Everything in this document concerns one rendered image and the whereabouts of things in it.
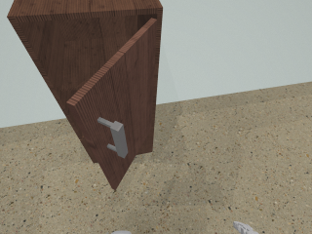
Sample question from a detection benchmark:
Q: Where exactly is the cupboard door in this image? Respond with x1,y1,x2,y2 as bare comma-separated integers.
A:
66,18,157,190

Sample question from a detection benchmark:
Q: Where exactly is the robot right hand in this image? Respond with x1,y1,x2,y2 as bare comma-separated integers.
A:
233,221,258,234

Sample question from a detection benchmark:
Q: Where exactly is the handle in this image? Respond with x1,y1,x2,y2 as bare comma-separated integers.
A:
97,117,129,158

